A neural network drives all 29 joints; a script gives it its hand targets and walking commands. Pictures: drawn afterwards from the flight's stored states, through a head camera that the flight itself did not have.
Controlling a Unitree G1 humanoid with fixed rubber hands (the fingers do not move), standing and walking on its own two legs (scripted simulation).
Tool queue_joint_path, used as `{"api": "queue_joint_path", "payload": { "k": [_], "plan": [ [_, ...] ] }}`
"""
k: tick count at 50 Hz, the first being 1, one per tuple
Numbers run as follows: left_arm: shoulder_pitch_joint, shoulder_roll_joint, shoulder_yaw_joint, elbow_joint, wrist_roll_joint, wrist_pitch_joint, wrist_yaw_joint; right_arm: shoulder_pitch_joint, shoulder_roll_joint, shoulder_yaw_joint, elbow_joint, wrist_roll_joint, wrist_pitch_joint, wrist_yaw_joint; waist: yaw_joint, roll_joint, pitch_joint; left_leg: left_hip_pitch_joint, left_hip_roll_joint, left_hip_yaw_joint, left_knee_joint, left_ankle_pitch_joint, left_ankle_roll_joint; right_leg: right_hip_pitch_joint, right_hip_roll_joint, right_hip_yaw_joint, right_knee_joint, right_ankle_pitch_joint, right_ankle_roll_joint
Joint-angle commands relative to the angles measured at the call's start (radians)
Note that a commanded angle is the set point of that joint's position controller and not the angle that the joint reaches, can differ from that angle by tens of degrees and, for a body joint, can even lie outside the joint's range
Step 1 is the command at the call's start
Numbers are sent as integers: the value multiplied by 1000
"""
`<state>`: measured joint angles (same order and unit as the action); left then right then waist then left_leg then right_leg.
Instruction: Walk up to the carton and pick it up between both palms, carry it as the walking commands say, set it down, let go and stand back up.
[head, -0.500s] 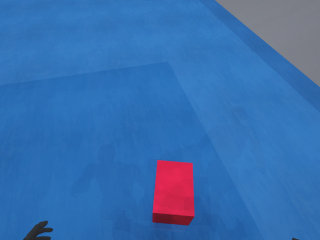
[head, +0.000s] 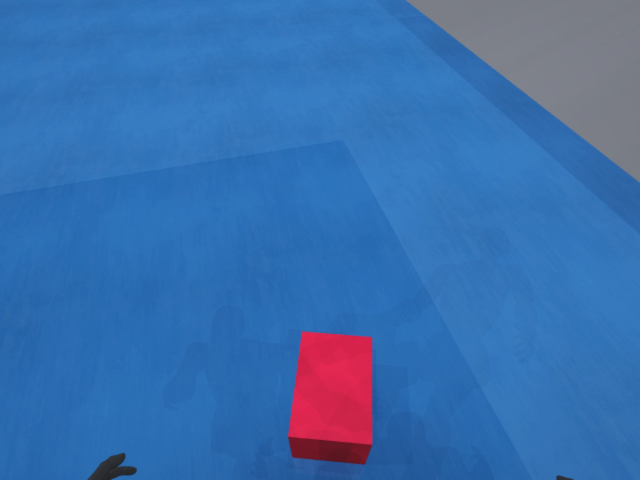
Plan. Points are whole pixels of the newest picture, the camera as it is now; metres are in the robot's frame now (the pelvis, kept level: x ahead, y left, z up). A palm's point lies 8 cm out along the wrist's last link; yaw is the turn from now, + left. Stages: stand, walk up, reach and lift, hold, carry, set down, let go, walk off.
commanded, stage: walk up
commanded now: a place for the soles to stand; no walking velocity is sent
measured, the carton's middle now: (332, 396) +0.48 -0.01 -0.67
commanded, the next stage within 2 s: reach and lift in 0.74 s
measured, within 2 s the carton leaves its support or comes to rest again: neither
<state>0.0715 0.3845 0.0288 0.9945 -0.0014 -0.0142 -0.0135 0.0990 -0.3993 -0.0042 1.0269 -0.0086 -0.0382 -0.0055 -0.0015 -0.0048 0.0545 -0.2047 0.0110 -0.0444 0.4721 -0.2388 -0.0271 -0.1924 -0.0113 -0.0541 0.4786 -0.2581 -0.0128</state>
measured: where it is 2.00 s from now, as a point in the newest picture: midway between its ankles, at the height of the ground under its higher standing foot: outside the picture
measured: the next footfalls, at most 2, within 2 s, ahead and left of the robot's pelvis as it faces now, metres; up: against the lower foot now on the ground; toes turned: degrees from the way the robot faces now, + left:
none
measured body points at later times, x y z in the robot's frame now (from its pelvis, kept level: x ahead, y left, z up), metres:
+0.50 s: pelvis +0.01 +0.00 +0.01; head +0.02 +0.01 +0.46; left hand +0.11 +0.33 -0.11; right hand +0.12 -0.32 -0.10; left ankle +0.01 +0.14 -0.74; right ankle +0.00 -0.11 -0.74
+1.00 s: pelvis +0.00 +0.01 -0.01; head +0.09 +0.00 +0.43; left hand +0.19 +0.30 -0.11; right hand +0.17 -0.31 -0.11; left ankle +0.01 +0.14 -0.74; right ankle +0.00 -0.11 -0.74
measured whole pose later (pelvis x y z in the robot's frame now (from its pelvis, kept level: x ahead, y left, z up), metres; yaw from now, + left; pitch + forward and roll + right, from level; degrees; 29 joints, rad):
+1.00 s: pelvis +0.00 +0.01 -0.01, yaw -3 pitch +2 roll +0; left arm 0.06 0.30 0.17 0.56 0.08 0.25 -0.05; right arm 0.05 -0.35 -0.17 0.57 -0.07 0.24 0.08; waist 0.00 0.00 0.18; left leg -0.33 0.02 0.00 0.61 -0.31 -0.02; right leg -0.33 0.00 0.00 0.61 -0.31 0.00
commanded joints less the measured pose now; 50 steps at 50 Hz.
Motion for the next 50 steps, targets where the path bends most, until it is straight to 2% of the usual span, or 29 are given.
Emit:
{"api": "queue_joint_path", "payload": {
  "k": [1, 13, 14, 18, 37, 38, 39, 40, 41, 43, 47, 50],
  "plan": [
    [-57, 192, 34, -18, -4, -18, 10, -37, -183, -33, -15, 5, -6, -2, 3, -31, -92, 67, 86, -72, -86, 240, 56, 40, -136, 137, -159, 192, -22],
    [-72, 187, 19, 38, 0, -19, 9, -113, -175, -27, 22, 6, 2, 3, 10, -6, -96, 96, 106, -65, -177, 248, 47, 96, -130, 108, -212, 217, 2],
    [-62, 192, 27, 33, 10, -12, 4, -89, -191, -32, 26, 6, -6, -2, 7, -22, -113, 106, 104, -61, -181, 212, 49, 88, -111, 101, -206, 160, -4],
    [-55, 189, 29, 32, 12, -4, -2, -89, -189, -30, 20, 1, -11, -8, 13, 4, -83, 71, 105, -64, -185, 171, 54, 71, -109, 110, -207, 103, -10],
    [-25, 184, 32, 28, 13, 8, -1, -41, -192, -31, 13, 2, -13, -15, 10, 6, -85, 83, 108, -48, -176, 236, 56, 96, -106, 119, -185, 189, -13],
    [-211, 84, 122, -323, 66, 36, -28, -176, -86, -114, -338, -14, 52, 31, 46, 17, 59, -86, -41, 86, -64, 8, 12, -69, -15, 75, -96, -9, 9],
    [-170, 119, 133, -405, 92, 100, -39, -120, -93, -135, -431, -26, 114, 45, 18, -12, 70, -74, -48, 93, -58, -38, 29, -52, 0, 52, -92, -36, 14],
    [-109, 139, 159, -413, 115, 157, -50, -79, -112, -160, -424, -58, 175, 55, 19, -21, 72, -69, -47, 103, -39, -62, 28, -45, 14, 37, -72, -59, 22],
    [-41, 124, 164, -421, 121, 200, -56, -41, -124, -176, -447, -70, 213, 63, 5, -6, 74, -62, -38, 107, -45, -76, 18, -41, 29, 23, -58, -67, 23],
    [23, 89, 165, -444, 106, 248, -48, -21, -138, -229, -467, -63, 258, 69, -3, 21, 25, -75, -39, 103, -54, -39, 0, 3, 65, -5, -16, 20, 26],
    [26, 55, 182, -488, 94, 272, -39, -55, -111, -218, -529, -62, 289, 82, 22, 0, -97, -56, -44, 69, 48, 141, -2, -14, 69, 15, 66, 147, 25],
    [-42, 31, 169, -553, 77, 250, -31, -133, -96, -212, -573, -56, 268, 87, 16, -13, -176, -112, -35, 59, 138, 213, -16, -57, 68, 30, 136, 225, 31]
  ]
}}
